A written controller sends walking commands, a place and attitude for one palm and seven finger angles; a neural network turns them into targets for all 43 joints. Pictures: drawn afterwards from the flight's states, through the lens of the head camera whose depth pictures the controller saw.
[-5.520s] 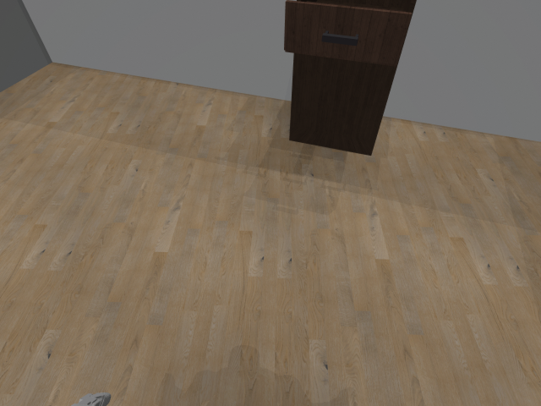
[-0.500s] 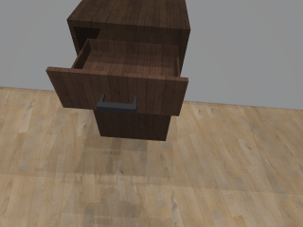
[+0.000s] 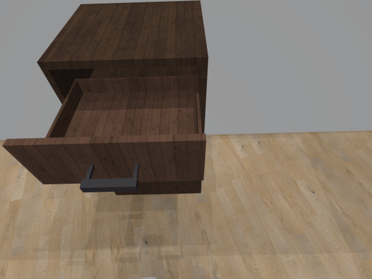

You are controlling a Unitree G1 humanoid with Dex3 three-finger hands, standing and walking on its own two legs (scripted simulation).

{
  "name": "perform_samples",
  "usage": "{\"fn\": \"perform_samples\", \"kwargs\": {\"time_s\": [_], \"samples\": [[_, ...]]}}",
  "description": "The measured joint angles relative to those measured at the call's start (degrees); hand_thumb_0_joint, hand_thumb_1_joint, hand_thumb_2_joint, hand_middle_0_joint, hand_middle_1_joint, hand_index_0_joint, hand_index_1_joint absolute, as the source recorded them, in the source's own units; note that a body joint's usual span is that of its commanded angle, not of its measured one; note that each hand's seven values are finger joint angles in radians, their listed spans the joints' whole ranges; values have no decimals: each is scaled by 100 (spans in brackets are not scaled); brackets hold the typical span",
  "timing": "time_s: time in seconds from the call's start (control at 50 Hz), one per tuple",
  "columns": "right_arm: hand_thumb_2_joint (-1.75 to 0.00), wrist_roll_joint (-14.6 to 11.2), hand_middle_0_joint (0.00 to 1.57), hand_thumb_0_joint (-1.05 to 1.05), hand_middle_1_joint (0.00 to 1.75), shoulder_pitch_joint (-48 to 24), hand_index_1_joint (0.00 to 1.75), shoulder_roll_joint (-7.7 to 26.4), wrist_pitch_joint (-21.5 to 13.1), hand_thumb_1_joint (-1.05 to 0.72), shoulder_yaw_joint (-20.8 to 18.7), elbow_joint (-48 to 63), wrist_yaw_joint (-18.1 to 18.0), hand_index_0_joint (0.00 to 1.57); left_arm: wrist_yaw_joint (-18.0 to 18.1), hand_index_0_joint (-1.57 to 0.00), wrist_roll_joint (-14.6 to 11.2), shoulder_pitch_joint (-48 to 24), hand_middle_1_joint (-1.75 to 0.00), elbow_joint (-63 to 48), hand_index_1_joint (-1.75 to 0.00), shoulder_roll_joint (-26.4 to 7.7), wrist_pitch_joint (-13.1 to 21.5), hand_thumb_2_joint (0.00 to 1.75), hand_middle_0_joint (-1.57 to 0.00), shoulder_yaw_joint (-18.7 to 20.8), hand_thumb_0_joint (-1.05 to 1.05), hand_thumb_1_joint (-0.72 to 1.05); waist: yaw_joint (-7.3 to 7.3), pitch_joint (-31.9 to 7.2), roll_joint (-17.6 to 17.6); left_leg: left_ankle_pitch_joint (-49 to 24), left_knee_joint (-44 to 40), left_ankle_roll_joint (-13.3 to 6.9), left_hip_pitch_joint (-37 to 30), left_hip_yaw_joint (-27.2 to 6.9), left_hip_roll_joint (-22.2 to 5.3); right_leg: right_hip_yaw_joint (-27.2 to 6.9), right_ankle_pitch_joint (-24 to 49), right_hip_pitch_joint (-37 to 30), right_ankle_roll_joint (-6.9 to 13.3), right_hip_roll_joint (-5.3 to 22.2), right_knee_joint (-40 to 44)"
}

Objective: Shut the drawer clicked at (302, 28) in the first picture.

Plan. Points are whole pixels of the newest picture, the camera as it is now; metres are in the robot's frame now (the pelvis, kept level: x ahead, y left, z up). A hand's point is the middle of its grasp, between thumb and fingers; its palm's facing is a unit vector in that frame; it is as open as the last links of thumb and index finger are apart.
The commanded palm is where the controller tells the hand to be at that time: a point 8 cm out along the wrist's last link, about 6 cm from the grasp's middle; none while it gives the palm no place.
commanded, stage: come to a stop and stand still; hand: left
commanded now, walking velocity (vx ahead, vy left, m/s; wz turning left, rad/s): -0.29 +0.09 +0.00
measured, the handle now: (111, 176) +0.34 +0.20 +0.00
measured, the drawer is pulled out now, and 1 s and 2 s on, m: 0.29 0.29 0.29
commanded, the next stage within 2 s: look again from close up in 1.72 s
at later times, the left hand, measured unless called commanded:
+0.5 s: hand out of the picture +0.03 +0.17 -0.17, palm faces +0.01 -0.96 -0.28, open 7.4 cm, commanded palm none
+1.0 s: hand out of the picture +0.01 +0.13 -0.17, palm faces -0.01 -0.98 -0.22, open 7.4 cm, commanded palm none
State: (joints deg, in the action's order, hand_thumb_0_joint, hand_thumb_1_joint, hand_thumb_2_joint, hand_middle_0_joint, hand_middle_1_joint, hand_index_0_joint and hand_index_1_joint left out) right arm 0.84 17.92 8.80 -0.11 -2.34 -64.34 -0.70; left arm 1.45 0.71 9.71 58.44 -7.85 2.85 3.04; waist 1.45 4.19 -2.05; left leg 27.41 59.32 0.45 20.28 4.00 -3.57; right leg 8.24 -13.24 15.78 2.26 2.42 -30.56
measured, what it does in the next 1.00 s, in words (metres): steps on the spot: left foot, then right foot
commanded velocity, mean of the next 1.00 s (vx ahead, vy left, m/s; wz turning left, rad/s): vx -0.05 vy -0.01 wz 0.00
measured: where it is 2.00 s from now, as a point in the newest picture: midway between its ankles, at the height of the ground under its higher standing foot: outside the picture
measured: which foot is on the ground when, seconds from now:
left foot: up 0.00-0.12, down 0.14-1.00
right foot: down 0.00-0.18, up 0.20-0.44, down 0.46-1.00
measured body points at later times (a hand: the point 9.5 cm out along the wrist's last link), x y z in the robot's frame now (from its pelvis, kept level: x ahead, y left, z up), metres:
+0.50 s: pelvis +0.01 -0.02 -0.01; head +0.03 -0.04 +0.44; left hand +0.03 +0.22 -0.15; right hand +0.10 -0.25 -0.17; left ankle +0.07 +0.12 -0.73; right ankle -0.01 -0.12 -0.74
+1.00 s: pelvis +0.01 -0.05 +0.00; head +0.02 -0.06 +0.45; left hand +0.01 +0.18 -0.15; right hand -0.03 -0.27 -0.16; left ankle +0.04 +0.08 -0.73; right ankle -0.01 -0.12 -0.73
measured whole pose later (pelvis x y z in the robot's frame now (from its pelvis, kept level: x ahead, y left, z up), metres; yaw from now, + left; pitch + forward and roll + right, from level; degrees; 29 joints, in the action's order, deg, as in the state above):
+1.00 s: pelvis +0.01 -0.05 +0.00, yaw +0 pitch -1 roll +1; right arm 1.0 20.4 8.7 0.6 0.9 -62.7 -0.4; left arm 1.5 0.4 17.8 60.3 -9.7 0.4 -0.6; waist 1.0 1.6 -0.2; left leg 10.4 25.7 1.3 14.3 3.5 -2.4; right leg 4.1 -16.9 10.3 4.4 -2.2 -27.7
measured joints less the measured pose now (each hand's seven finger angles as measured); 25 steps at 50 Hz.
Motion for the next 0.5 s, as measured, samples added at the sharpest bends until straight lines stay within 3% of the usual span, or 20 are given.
{"fn": "perform_samples", "kwargs": {"time_s": [0.06,0.12,0.16,0.24,0.34,0.4,0.44,0.46,0.5], "samples": [[-90,-23,20,1,30,-228,30,18,11,-91,30,151,-49,19,65,-20,40,126,-29,126,-30,-87,-112,89,-20,-11,-1,95,-62,-36,34,-334,-881,104,135,9,-27,4,62,-183,1,-42,274],[-90,-30,20,1,30,-456,30,55,30,-92,43,233,-104,19,68,-20,17,219,-29,251,-30,-137,-242,89,-20,-56,-1,94,-126,-2,44,-1089,-2172,153,-129,10,-23,-19,-48,-255,-55,-88,190],[-90,-35,20,1,30,-551,30,92,20,-93,27,262,-98,19,65,-20,-8,279,-29,300,-30,-158,-343,89,-20,-60,-1,93,-154,24,69,-1549,-2715,52,-357,36,-22,-33,-242,-221,-114,-99,-85],[-90,-4,20,1,30,-709,30,-3,31,-93,52,348,-124,19,73,-20,-39,301,-29,303,-30,-250,-528,89,-20,-51,0,92,-258,53,375,-1418,-2877,-130,-477,168,142,-297,-958,-51,-247,10,-751],[-90,26,20,1,30,-991,30,-1,59,-93,49,464,-142,20,58,-20,-30,283,-29,245,-30,-253,-542,89,-20,-57,0,91,-280,99,338,-1693,-3232,-123,-478,151,153,-605,-1544,180,-321,-83,-1703],[-90,24,20,1,30,-1132,30,15,76,-92,14,535,-112,20,56,-20,-22,291,-29,211,-30,-242,-535,89,-20,-69,0,91,-263,99,273,-1788,-3294,-51,-434,166,124,-611,-1462,51,-341,-55,-1401],[-90,-21,20,1,30,-1158,30,46,86,-91,6,599,-82,20,81,-20,-10,348,-29,163,-30,-240,-473,89,-20,-109,0,91,-271,42,217,-1771,-3135,26,-294,175,83,-632,-902,-180,-328,-49,-615],[-90,-47,20,1,30,-1133,30,66,100,-91,-2,700,-41,20,104,-20,21,435,-29,73,-30,-252,-425,89,-20,-129,0,91,-283,-29,218,-1660,-2868,37,-105,205,56,-707,-523,-203,-268,-39,-265],[-90,-33,20,1,30,-1066,30,189,143,-91,-41,885,33,20,127,-20,70,499,-29,-9,-30,-155,-358,89,-20,-188,0,90,-203,-9,-59,-1060,-2241,20,151,-18,-41,-580,-588,-133,-118,-212,-485]]}}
